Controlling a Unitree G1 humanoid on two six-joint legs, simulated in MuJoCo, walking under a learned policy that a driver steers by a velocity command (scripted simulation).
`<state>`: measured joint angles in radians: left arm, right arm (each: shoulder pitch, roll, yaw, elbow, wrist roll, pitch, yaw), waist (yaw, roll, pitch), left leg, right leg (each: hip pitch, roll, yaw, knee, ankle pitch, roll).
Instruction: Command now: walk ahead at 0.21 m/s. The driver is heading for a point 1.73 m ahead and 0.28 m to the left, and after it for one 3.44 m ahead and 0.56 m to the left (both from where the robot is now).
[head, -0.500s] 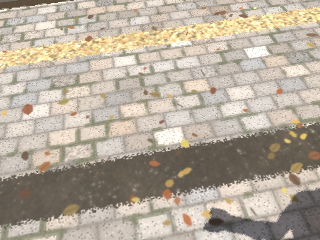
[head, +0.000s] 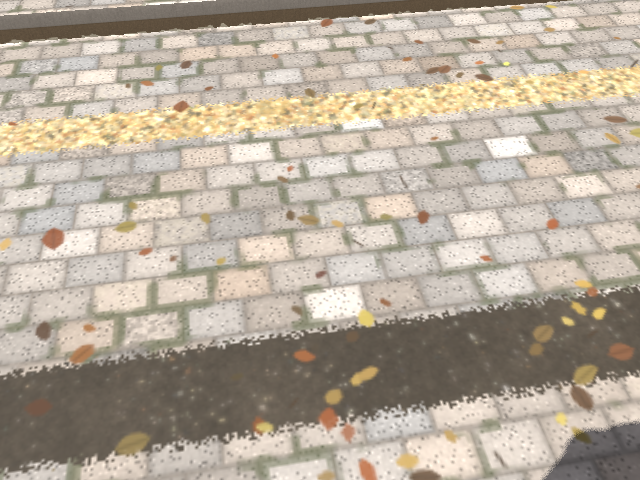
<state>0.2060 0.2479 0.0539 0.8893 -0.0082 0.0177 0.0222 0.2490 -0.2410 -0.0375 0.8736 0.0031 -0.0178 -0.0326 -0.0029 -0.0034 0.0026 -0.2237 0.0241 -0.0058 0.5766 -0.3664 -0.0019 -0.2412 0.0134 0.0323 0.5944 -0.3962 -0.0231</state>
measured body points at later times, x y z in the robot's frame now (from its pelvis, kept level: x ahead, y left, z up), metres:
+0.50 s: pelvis +0.14 +0.01 -0.01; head +0.17 +0.02 +0.44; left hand +0.11 +0.28 -0.15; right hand +0.35 -0.23 -0.10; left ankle +0.24 +0.10 -0.73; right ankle +0.00 -0.12 -0.72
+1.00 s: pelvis +0.23 +0.02 +0.02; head +0.24 +0.00 +0.47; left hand +0.18 +0.28 -0.12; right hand +0.38 -0.25 -0.10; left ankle +0.27 +0.14 -0.69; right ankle +0.17 -0.12 -0.73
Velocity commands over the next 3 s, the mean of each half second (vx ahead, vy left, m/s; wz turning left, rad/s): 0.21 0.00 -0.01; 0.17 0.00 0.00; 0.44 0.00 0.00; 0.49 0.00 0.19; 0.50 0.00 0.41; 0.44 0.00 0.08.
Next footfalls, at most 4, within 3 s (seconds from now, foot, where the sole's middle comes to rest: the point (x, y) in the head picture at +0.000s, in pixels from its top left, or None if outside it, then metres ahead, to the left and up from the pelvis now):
0.46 left None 0.28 0.10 -0.77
0.78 right None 0.21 -0.12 -0.77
1.14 left None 0.38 0.16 -0.77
1.64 right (359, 397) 0.73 -0.06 -0.77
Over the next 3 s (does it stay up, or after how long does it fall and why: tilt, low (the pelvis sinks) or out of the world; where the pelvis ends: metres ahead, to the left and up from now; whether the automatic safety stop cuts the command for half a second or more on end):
stays up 1.30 0.19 0.02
